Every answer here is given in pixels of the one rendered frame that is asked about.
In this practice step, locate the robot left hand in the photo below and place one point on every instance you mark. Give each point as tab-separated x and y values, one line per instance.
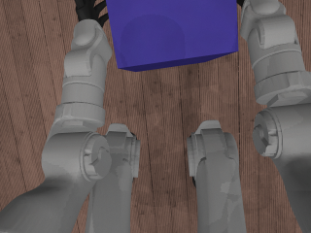
85	9

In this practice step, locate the robot right upper arm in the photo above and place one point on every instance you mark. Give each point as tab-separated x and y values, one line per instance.
283	133

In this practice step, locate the left robot forearm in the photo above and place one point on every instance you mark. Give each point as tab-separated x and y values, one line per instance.
83	86

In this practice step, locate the robot left upper arm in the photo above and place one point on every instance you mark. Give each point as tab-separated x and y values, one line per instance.
72	163

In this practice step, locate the right robot forearm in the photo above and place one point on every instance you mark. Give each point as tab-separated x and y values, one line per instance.
275	54

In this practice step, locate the left robot thigh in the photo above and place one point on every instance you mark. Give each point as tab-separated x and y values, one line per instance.
109	200

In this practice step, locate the left robot shin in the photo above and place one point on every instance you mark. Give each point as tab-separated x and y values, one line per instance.
118	127

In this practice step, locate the carton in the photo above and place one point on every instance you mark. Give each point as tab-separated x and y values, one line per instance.
156	34

